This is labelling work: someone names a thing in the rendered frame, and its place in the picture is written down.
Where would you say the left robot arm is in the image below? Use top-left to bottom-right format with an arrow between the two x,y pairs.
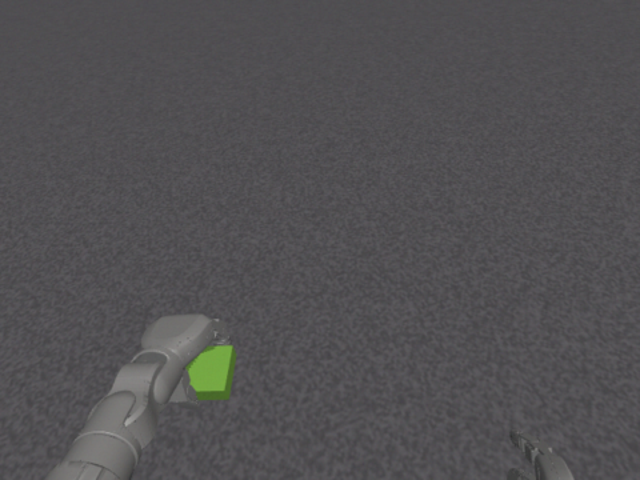
44,346 -> 183,480

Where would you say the right robot hand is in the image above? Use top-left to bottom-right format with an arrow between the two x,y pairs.
507,430 -> 574,480

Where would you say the small box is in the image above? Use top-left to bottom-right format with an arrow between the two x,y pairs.
185,345 -> 237,400

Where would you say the left robot hand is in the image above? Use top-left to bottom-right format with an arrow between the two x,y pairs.
141,314 -> 231,409

